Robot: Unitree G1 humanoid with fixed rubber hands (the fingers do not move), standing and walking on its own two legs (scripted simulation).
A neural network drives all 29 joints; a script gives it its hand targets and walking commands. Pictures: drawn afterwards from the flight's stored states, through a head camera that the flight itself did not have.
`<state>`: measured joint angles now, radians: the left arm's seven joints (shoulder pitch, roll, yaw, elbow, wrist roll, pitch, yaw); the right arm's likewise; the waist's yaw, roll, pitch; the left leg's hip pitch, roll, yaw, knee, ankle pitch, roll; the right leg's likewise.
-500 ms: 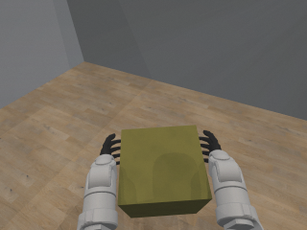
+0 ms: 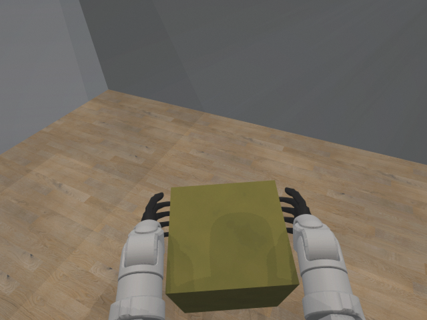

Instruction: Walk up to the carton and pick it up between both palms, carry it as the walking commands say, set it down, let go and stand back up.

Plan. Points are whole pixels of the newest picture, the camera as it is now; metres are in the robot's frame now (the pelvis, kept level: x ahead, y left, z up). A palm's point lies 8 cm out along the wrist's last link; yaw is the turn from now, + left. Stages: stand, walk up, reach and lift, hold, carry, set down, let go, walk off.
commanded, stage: reach and lift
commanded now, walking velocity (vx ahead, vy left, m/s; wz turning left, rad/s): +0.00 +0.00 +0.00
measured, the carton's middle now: (227, 250) +0.29 +0.00 -0.04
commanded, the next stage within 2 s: hold in 0.88 s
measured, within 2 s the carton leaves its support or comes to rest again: neither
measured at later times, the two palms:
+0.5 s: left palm (144, 234) +0.28 +0.16 +0.05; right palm (299, 229) +0.28 -0.14 +0.05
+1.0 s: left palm (144, 236) +0.28 +0.16 +0.05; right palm (298, 227) +0.29 -0.13 +0.05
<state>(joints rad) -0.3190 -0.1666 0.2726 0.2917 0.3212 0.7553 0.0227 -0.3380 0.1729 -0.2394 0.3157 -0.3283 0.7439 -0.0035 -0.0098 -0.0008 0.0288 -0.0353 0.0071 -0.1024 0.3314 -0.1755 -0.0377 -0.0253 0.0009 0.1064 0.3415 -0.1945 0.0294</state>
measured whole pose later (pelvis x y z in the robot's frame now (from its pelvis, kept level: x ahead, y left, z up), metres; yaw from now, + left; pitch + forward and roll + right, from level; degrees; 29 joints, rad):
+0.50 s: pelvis -0.02 +0.01 +0.00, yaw +0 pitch -7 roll +0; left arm -0.32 -0.17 0.26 0.28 0.32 0.75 0.01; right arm -0.33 0.17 -0.24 0.29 -0.33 0.75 -0.01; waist 0.00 0.01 0.04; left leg -0.06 -0.01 -0.10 0.35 -0.16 -0.03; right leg -0.05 -0.01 0.11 0.36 -0.18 0.04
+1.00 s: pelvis -0.01 +0.00 +0.00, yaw +0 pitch -7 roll +0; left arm -0.29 -0.16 0.24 0.25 0.32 0.76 0.01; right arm -0.32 0.17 -0.22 0.30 -0.33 0.76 -0.01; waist 0.01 -0.01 0.03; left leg -0.06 0.00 -0.11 0.35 -0.16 -0.04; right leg -0.04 0.00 0.10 0.35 -0.19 0.03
